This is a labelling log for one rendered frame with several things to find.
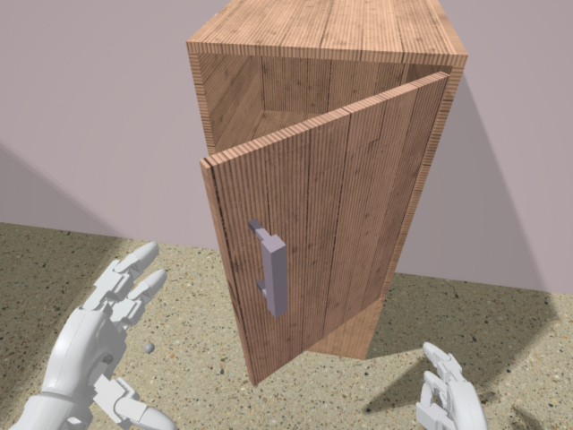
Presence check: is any cupboard door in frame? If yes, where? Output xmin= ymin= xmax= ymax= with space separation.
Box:
xmin=199 ymin=72 xmax=450 ymax=387

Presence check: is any right robot hand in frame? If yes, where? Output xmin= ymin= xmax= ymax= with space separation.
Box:
xmin=416 ymin=342 xmax=489 ymax=430

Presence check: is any left robot hand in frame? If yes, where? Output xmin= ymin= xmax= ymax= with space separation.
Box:
xmin=41 ymin=242 xmax=177 ymax=430

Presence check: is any handle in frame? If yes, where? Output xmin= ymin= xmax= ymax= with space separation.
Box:
xmin=248 ymin=219 xmax=287 ymax=319

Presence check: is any left robot forearm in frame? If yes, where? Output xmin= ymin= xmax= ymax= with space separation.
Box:
xmin=8 ymin=392 xmax=93 ymax=430

